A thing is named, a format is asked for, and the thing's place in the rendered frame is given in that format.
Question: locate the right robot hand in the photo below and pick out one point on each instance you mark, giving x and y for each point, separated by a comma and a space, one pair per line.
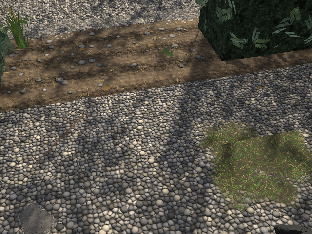
292, 229

